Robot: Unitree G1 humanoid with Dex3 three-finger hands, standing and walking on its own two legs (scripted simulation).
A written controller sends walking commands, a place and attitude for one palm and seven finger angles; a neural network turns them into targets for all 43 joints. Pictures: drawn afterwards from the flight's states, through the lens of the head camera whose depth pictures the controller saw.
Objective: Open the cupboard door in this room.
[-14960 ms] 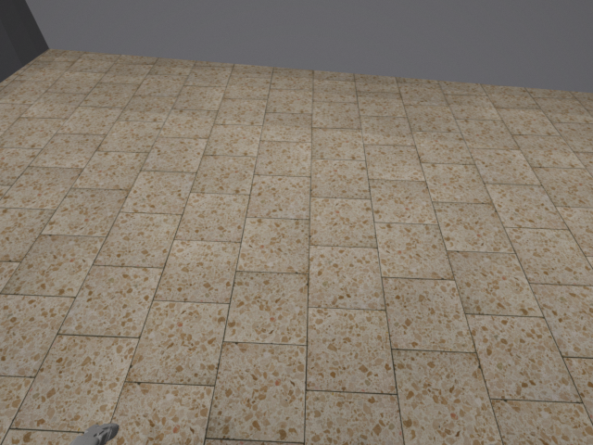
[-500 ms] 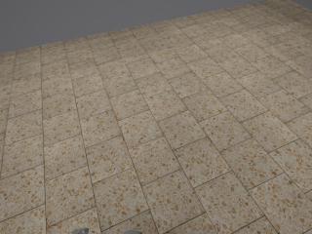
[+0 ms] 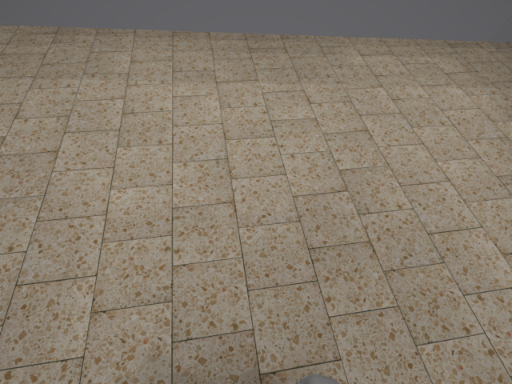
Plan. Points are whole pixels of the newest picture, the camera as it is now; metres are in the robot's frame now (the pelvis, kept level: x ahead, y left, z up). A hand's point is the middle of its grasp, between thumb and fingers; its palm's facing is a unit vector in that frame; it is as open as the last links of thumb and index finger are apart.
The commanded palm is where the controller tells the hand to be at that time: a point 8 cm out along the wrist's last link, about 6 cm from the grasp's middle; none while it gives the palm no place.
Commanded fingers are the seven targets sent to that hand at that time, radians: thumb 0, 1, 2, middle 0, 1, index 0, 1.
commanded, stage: turn or walk to find it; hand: left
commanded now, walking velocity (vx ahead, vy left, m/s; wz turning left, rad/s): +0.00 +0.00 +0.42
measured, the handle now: out of the picture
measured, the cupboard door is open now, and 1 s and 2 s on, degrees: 0 0 0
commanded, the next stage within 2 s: stand and wait in 1.10 s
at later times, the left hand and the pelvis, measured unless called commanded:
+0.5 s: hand out of the picture +0.01 +0.15 -0.15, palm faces +0.23 -0.94 -0.27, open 7.4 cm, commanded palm none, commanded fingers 0.00 0.90 0.90 -0.20 -0.30 -0.20 -0.30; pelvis -0.02 -0.05 +0.00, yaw +13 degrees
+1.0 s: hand out of the picture -0.07 +0.20 -0.16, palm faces +0.44 -0.86 -0.27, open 7.4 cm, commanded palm none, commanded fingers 0.00 0.90 0.90 -0.20 -0.30 -0.20 -0.30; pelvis -0.04 -0.03 +0.00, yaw +25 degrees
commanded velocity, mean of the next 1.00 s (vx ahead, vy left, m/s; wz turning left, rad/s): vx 0.00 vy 0.00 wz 0.42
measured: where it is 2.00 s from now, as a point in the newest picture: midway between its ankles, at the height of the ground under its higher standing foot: outside the picture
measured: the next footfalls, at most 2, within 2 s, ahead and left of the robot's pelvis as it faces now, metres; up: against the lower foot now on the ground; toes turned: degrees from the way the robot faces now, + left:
right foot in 0.26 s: +0.04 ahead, -0.14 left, +0.00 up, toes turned +2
left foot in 0.70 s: -0.05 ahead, +0.10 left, +0.00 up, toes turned +24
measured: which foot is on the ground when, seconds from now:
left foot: down 0.00-0.26, up 0.28-0.68, down 0.70-1.00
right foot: up 0.00-0.24, down 0.26-0.70, up 0.72-1.00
